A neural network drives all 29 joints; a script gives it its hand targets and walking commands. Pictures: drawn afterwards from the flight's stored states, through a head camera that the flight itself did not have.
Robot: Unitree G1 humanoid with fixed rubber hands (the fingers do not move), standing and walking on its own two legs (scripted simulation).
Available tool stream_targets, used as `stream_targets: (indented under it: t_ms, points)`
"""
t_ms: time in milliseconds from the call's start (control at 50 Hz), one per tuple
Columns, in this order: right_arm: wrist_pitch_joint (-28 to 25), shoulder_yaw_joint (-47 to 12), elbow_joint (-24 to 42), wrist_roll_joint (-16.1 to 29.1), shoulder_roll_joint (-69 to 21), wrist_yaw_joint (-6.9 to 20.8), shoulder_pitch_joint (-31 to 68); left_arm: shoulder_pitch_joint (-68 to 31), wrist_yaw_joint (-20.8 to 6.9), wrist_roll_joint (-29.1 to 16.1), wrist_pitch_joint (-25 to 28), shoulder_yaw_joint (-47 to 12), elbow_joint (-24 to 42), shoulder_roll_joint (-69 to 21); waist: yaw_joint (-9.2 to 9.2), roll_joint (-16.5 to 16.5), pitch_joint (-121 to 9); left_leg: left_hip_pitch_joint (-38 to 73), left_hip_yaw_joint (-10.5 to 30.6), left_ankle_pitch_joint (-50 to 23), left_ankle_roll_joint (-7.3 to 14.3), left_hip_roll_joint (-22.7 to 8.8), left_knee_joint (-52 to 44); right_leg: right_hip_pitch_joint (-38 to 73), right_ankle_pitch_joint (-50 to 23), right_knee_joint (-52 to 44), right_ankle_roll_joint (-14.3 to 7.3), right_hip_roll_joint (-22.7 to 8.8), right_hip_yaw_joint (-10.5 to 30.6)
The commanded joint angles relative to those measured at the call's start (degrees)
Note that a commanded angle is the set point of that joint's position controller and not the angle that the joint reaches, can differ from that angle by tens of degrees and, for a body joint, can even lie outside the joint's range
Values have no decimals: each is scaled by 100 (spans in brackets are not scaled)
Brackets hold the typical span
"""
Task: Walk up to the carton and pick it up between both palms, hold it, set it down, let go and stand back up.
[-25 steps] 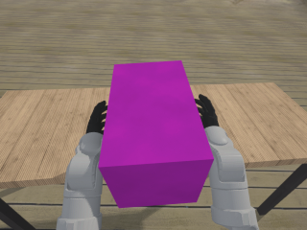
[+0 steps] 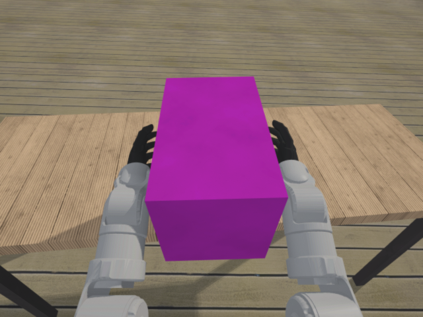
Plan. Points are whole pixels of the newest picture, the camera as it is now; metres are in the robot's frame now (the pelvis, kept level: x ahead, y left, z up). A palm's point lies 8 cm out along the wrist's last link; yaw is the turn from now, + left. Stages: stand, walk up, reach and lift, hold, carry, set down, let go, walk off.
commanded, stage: set down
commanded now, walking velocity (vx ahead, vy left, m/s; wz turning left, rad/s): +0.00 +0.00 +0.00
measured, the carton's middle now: (212, 162) +0.38 +0.00 +0.14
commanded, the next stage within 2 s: none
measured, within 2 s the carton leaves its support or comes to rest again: neither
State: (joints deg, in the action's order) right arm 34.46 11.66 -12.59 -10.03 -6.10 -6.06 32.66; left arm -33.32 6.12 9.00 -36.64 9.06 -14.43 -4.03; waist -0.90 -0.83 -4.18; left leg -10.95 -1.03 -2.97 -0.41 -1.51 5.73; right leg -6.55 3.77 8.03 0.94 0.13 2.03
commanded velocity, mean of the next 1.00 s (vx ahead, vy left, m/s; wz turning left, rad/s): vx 0.00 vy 0.00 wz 0.00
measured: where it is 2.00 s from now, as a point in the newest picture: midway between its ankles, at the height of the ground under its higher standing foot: outside the picture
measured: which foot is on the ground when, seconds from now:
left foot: down 0.00-1.00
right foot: down 0.00-1.00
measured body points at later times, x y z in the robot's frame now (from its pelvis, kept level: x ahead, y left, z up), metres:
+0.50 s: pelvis +0.01 -0.01 +0.00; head +0.00 +0.00 +0.45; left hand +0.41 +0.12 +0.11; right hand +0.41 -0.15 +0.12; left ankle +0.06 +0.12 -0.75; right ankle +0.00 -0.13 -0.75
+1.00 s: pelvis +0.03 -0.01 +0.00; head +0.04 -0.01 +0.45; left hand +0.42 +0.13 +0.08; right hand +0.43 -0.14 +0.10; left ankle +0.06 +0.12 -0.75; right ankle +0.00 -0.13 -0.75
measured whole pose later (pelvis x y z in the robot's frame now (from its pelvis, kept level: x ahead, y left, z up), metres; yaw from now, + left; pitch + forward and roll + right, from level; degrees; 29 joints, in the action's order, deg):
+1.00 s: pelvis +0.03 -0.01 +0.00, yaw +1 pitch +7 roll +0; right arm 13.8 13.6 -34.2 -9.5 -5.1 -5.7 35.3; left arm -31.7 8.1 9.9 -15.5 14.6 -31.7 -5.6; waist -1.1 -0.8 -7.4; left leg -13.8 0.3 -2.2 -1.4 -1.9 4.2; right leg -9.6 5.7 7.9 -0.3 0.6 0.7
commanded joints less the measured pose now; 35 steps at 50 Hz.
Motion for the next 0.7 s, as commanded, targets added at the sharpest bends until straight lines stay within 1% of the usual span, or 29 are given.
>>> stream_targets:
  t_ms: [0, 20, 40, 60, 80, 120, 140, 160, 180, 200, 220, 260, 280, 300, 320, 340, 360, 380, 400, 440, 460, 480, 520, 540, 580, 600, 620, 660, 680]
  points:
    - [-651, -2407, 1052, 785, -2816, 841, 4199, -4154, -656, -600, 796, -2197, 1099, -3134, 24, 275, -3316, 2928, -40, -863, -60, 373, 523, -469, -900, -224, 39, 377, -319]
    - [-766, -2511, 1271, 837, -2771, 819, 4321, -4135, -634, -557, 903, -2267, 1164, -3161, 52, 425, -3568, 3120, -11, -1055, -83, 357, 548, -378, -1005, -215, 26, 383, -298]
    - [-876, -2534, 1124, 844, -2784, 806, 4381, -4393, -592, -556, 1032, -2374, 1277, -3080, -26, 415, -3747, 3092, 25, -1232, -114, 335, 542, -416, -1154, -212, -7, 402, -328]
    - [-927, -2525, 1022, 824, -2783, 782, 4334, -4366, -557, -549, 1082, -2364, 1190, -3060, -21, 419, -3698, 3065, 56, -1399, -89, 354, 568, -341, -1343, -243, -52, 372, -229]
    - [-1004, -2543, 1215, 869, -2699, 759, 4311, -4236, -546, -596, 1146, -2397, 1250, -3070, -57, 470, -3957, 3291, 81, -1464, -85, 336, 580, -273, -1352, -221, -49, 367, -263]
    - [-1122, -2525, 1025, 879, -2689, 728, 4407, -4470, -509, -623, 1289, -2348, 1157, -2990, -40, 450, -3795, 3058, 39, -1483, -111, 346, 530, -155, -1430, -274, -46, 365, -348]
    - [-1166, -2534, 939, 918, -2688, 719, 4465, -4551, -502, -715, 1367, -2396, 1234, -3013, -92, 408, -3882, 3191, 42, -1575, -94, 310, 503, -210, -1422, -253, -13, 375, -373]
    - [-1223, -2484, 810, 792, -2567, 710, 4381, -4376, -484, -659, 1415, -2261, 974, -3021, -78, 338, -3787, 3075, 52, -1366, -80, 338, 477, -191, -1292, -281, -72, 376, -336]
    - [-1267, -2451, 687, 718, -2622, 706, 4324, -4236, -464, -659, 1470, -2156, 768, -3086, -24, 134, -3702, 3144, 48, -1221, -38, 279, 429, -273, -1149, -284, -31, 440, -414]
    - [-1291, -2336, 495, 678, -2587, 707, 4252, -4265, -443, -657, 1526, -2115, 665, -3138, -105, 101, -3552, 3022, 78, -1004, -11, 316, 393, -191, -1002, -278, -100, 401, -345]
    - [-1335, -2262, 432, 577, -2602, 706, 4273, -4093, -451, -604, 1545, -1965, 329, -3155, -31, 85, -3294, 2923, 76, -1028, -18, 264, 380, -225, -964, -278, -105, 407, -380]
    - [-1390, -2147, 129, 570, -2621, 716, 4206, -4297, -440, -714, 1610, -2040, 276, -3150, -135, 93, -3274, 2918, 0, -794, -20, 323, 413, -364, -904, -297, -104, 361, -322]
    - [-1404, -2148, 47, 551, -2707, 738, 4294, -4407, -447, -627, 1645, -2012, 294, -3173, -151, 147, -3312, 2915, 44, -642, 7, 330, 367, -441, -761, -246, -117, 387, -352]
    - [-1419, -2133, -107, 607, -2799, 732, 4333, -4457, -443, -582, 1666, -1958, 192, -3169, -105, 241, -3101, 2759, 4, -440, -13, 339, 392, -478, -619, -237, -126, 353, -345]
    - [-1457, -2018, -254, 553, -2753, 746, 4459, -4517, -453, -533, 1682, -1856, 15, -3181, -61, 172, -3036, 2603, 37, -337, 21, 342, 371, -558, -531, -232, -129, 321, -360]
    - [-1514, -2031, -312, 553, -2815, 766, 4464, -4360, -450, -454, 1727, -1779, -215, -3236, -33, 269, -3058, 2629, 70, -468, 86, 330, 330, -550, -713, -197, -90, 330, -297]
    - [-1599, -2015, -335, 565, -2790, 773, 4563, -4235, -459, -340, 1759, -1640, -528, -3200, 73, 114, -2963, 2558, 25, -284, 117, 357, 349, -586, -560, -145, -73, 298, -272]
    - [-1659, -2059, -392, 525, -2806, 794, 4471, -4118, -474, -395, 1830, -1561, -487, -3306, 54, 27, -2855, 2407, 46, -222, 86, 356, 379, -541, -521, -145, -78, 326, -311]
    - [-1739, -1949, -646, 422, -2940, 823, 4444, -4243, -508, -318, 1894, -1566, -622, -3349, 8, 117, -3021, 2467, 34, -271, 84, 354, 341, -571, -544, -169, -77, 298, -282]
    - [-1855, -2131, -502, 491, -3241, 868, 4477, -4345, -565, -389, 2078, -1616, -414, -3504, 32, -154, -3271, 2522, 95, -599, 187, 377, 379, -352, -1014, -47, -14, 309, -241]
    - [-1901, -2161, -597, 550, -3175, 876, 4411, -4464, -560, -433, 2163, -1773, -155, -3448, -15, 60, -3481, 2570, 59, -701, 142, 407, 343, -322, -1136, -60, -33, 342, -234]
    - [-1980, -2186, -398, 595, -3180, 869, 4597, -4521, -534, -429, 2208, -1803, -214, -3427, -11, 3, -3668, 2610, 61, -821, 145, 410, 382, -361, -1204, -23, -20, 337, -280]
    - [-2049, -2335, -474, 722, -3214, 853, 4628, -4599, -462, -481, 2273, -1990, -67, -3467, 36, 146, -3798, 2642, 22, -1008, 93, 421, 511, -378, -1209, -1, -83, 334, -261]
    - [-2098, -2466, -351, 749, -3250, 821, 4720, -4394, -434, -475, 2285, -1966, -206, -3638, 154, 242, -3801, 2537, 22, -1067, 100, 397, 547, -331, -1236, -4, -66, 364, -236]
    - [-2156, -2486, -319, 731, -3162, 782, 4788, -4393, -393, -502, 2311, -1968, -138, -3624, 121, -34, -3819, 2523, 15, -972, 154, 417, 547, -392, -1349, 75, 1, 324, -257]
    - [-2189, -2517, -405, 755, -3080, 773, 4754, -4561, -364, -509, 2370, -2022, -1, -3541, 139, 103, -3901, 2424, 24, -1065, 174, 433, 539, -154, -1453, 123, -15, 346, -308]
    - [-2229, -2484, -271, 817, -3028, 779, 4801, -4441, -327, -531, 2376, -1979, -173, -3546, 156, 122, -3862, 2453, 82, -1231, 148, 438, 551, -210, -1505, 166, -33, 363, -330]
    - [-2211, -2452, -506, 748, -3066, 768, 4722, -4471, -324, -552, 2370, -2038, -180, -3612, -18, 82, -3889, 2662, 117, -1294, 170, 424, 594, -287, -1672, 160, 2, 310, -306]
    - [-2217, -2463, -627, 678, -3023, 754, 4537, -4299, -321, -554, 2391, -1998, -252, -3606, 38, 142, -3801, 2664, 67, -1269, 145, 441, 618, -309, -1611, 125, -13, 356, -297]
